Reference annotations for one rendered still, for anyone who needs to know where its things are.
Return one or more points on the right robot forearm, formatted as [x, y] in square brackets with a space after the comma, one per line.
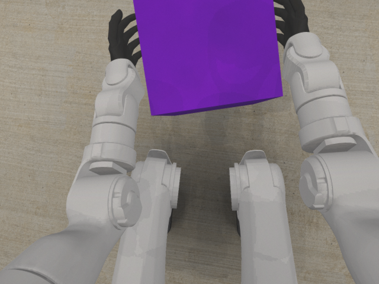
[320, 100]

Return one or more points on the robot left upper arm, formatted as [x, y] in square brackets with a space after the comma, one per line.
[99, 210]

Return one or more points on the carton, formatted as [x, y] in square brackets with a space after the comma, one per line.
[203, 55]

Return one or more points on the robot right upper arm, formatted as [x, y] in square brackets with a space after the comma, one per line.
[344, 187]

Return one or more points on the left robot forearm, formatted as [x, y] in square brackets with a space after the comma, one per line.
[111, 149]

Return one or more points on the robot left hand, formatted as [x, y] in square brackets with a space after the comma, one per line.
[119, 47]

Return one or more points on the right robot shin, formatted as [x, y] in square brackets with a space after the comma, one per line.
[276, 172]

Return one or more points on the robot right hand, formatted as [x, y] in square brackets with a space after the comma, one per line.
[295, 19]

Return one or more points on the robot left thigh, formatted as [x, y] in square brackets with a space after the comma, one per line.
[142, 250]

